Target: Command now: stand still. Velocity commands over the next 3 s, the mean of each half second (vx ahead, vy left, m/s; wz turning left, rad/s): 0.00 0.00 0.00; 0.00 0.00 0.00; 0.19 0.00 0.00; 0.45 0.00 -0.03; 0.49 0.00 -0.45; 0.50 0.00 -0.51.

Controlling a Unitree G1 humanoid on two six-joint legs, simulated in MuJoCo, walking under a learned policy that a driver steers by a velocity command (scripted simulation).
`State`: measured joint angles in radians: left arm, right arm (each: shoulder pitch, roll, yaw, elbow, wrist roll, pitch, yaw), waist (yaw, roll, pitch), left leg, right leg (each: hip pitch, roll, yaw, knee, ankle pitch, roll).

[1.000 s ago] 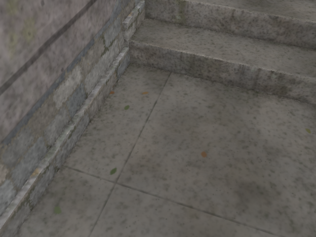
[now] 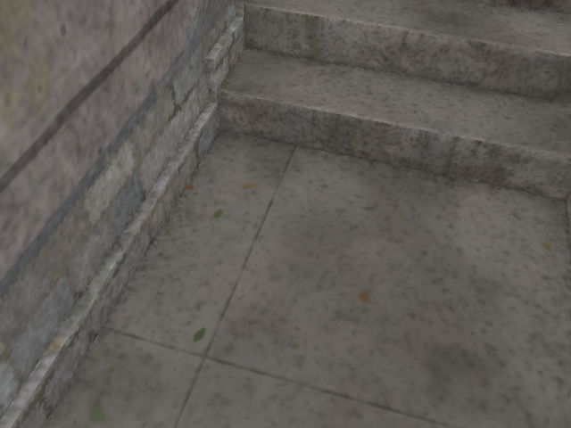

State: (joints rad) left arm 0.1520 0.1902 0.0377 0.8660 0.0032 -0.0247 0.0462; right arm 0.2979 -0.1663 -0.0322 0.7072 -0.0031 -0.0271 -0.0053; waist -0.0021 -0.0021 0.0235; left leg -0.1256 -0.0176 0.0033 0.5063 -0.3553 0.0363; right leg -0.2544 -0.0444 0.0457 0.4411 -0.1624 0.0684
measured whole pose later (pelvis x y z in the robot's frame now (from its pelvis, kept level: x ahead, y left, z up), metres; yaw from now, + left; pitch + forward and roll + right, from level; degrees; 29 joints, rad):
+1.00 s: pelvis +0.02 +0.01 +0.00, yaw +0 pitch -1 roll +0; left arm 0.27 0.17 0.03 1.09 -0.01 -0.02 0.06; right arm 0.38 -0.15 -0.03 0.99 0.01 -0.02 -0.02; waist 0.01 0.00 0.02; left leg -0.07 -0.04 0.01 0.41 -0.32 0.05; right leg -0.22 -0.07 0.05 0.39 -0.16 0.09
